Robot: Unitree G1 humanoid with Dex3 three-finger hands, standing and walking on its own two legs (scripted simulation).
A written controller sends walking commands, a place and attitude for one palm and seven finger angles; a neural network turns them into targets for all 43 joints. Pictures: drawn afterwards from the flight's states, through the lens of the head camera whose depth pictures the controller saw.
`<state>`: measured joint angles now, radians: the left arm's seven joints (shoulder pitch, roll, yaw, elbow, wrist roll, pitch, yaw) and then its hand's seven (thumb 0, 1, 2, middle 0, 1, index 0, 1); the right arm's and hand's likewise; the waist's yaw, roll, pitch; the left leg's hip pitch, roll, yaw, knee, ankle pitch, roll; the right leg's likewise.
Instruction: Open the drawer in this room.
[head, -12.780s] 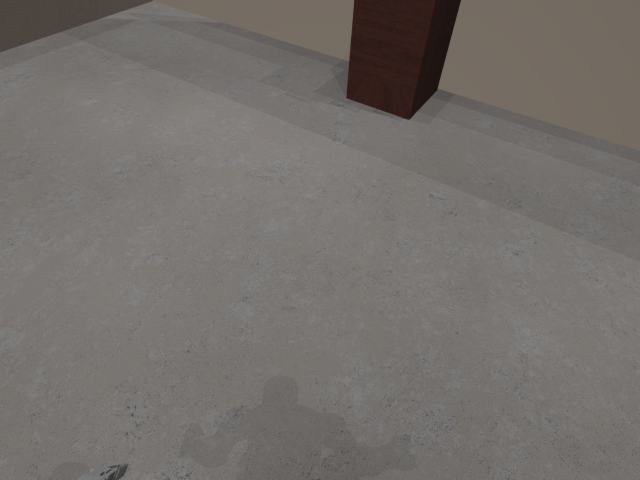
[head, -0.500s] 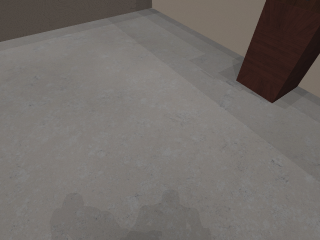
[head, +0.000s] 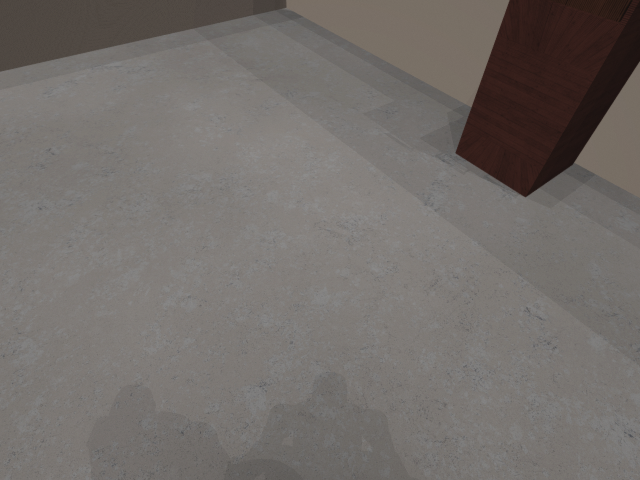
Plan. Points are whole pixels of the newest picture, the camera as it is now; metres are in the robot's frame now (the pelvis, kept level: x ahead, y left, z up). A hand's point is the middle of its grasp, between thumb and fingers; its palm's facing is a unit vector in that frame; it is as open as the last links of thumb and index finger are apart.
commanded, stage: stand and wait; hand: left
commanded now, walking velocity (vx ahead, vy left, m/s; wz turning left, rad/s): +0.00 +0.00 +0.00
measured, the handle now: out of the picture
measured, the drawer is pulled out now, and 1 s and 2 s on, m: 0.00 0.00 0.00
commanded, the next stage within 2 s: turn or walk to find it in 0.04 s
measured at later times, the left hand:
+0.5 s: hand out of the picture +0.05 +0.18 -0.18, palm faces -0.08 -0.97 -0.24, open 7.4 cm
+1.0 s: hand out of the picture +0.08 +0.24 -0.17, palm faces -0.03 -0.95 -0.30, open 7.4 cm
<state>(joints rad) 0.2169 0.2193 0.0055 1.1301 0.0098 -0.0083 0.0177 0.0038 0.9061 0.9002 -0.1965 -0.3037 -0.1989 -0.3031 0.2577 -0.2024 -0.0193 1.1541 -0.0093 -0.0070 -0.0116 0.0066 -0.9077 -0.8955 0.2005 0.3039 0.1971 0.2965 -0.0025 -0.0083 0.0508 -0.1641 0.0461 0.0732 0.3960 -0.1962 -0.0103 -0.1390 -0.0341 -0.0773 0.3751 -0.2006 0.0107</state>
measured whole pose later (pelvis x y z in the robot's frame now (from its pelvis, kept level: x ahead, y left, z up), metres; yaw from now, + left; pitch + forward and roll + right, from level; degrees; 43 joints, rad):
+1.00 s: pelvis +0.00 +0.01 +0.00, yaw -2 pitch -1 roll +0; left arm 0.12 0.29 0.01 1.08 0.01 0.02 0.02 0.00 0.91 0.90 -0.20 -0.30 -0.20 -0.30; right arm 0.17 -0.26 -0.02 1.09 -0.01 0.01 0.00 0.01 -0.91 -0.90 0.20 0.30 0.20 0.30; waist 0.00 -0.02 0.04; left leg -0.19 -0.01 0.00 0.45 -0.25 0.01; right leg -0.21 -0.05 -0.06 0.44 -0.22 0.02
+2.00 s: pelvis +0.00 +0.00 -0.01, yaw +2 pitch -1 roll -1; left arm 0.09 0.31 0.02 1.05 0.01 0.01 0.02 0.00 0.91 0.90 -0.19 -0.30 -0.20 -0.30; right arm 0.14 -0.31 -0.01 1.06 -0.02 0.03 0.00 0.01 -0.91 -0.90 0.20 0.30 0.20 0.30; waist 0.00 0.01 0.05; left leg -0.21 -0.01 -0.07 0.48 -0.26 -0.01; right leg -0.19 -0.05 -0.13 0.44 -0.24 0.01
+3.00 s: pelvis -0.02 -0.04 -0.01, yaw +12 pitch -2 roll +0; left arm 0.18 0.22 0.00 1.05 0.01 0.00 0.01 0.00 0.90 0.90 -0.20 -0.30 -0.20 -0.30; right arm 0.23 -0.26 -0.04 1.06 -0.02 0.02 -0.01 0.01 -0.91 -0.90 0.20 0.30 0.20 0.30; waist -0.02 0.03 0.03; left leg -0.26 0.00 -0.10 0.52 -0.23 -0.01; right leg -0.13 0.01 -0.01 0.46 -0.30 -0.03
